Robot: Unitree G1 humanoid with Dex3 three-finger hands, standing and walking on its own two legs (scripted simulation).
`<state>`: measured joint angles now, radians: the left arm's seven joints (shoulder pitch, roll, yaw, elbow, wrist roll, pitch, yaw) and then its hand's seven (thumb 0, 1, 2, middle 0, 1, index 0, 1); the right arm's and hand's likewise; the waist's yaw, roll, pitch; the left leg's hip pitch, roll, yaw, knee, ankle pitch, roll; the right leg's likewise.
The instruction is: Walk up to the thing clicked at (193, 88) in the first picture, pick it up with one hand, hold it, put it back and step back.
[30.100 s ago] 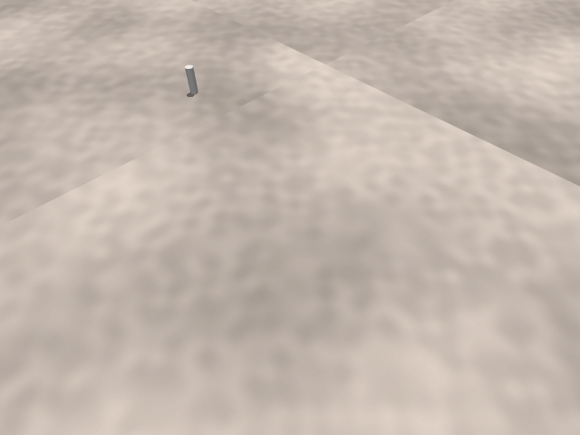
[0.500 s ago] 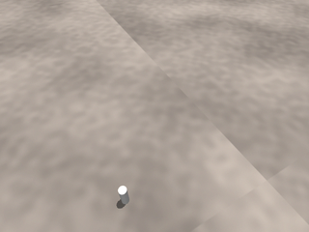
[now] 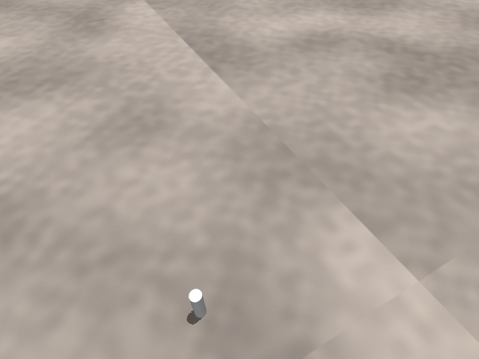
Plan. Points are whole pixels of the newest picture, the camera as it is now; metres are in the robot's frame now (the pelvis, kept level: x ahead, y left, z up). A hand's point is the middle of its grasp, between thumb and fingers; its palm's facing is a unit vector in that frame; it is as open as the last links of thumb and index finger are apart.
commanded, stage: stand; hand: left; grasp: from the side
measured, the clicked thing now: (198, 303) +0.45 +0.21 -0.69
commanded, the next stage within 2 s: step back in 1.20 s
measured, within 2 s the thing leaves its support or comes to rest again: neither
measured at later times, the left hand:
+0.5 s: hand out of the picture +0.09 +0.23 -0.15, palm faces -0.01 -0.94 -0.34, open 7.4 cm
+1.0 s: hand out of the picture +0.10 +0.23 -0.15, palm faces -0.02 -0.94 -0.35, open 7.4 cm
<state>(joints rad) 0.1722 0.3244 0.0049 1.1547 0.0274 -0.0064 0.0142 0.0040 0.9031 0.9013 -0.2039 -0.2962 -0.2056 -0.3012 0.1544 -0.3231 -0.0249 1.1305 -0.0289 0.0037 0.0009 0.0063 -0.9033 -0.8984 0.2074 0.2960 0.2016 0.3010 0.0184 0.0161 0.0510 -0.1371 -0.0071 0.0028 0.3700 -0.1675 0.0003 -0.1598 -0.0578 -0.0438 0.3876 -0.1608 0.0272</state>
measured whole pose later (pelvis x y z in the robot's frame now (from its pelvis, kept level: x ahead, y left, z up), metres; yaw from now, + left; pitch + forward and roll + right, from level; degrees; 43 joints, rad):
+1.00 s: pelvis +0.02 -0.02 +0.00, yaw -1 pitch -3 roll +0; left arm 0.10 0.33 0.01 1.16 0.01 -0.01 0.01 0.00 0.90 0.90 -0.20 -0.30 -0.21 -0.30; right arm 0.12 -0.34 -0.01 1.15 -0.02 0.00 0.00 0.01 -0.90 -0.90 0.21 0.30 0.20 0.30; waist 0.01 0.01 0.05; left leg -0.09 0.03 0.01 0.30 -0.17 -0.03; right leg -0.12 -0.02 -0.04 0.32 -0.16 0.00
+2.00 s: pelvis -0.13 +0.04 -0.03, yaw -7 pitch -3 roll -1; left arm 0.16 0.36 0.08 0.88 0.03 0.05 0.00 0.00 0.90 0.90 -0.20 -0.30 -0.21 -0.30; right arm 0.10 -0.37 -0.05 0.88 -0.02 0.04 -0.01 0.01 -0.90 -0.90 0.21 0.30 0.20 0.30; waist -0.01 0.05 0.18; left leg -0.41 0.02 0.05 0.69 -0.27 0.04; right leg -0.24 0.06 0.03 0.66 -0.36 -0.02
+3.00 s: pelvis -0.45 +0.04 -0.03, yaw -2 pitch -3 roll +2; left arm 0.11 0.40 0.08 0.78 0.03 0.07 0.02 0.01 0.90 0.90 -0.21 -0.30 -0.21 -0.30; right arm 0.21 -0.38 -0.04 0.89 -0.03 0.03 -0.01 0.01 -0.90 -0.90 0.21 0.30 0.20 0.30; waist 0.02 -0.07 0.19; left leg -0.29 -0.07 0.00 0.67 -0.33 0.02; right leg -0.43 -0.06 0.05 0.80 -0.37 0.00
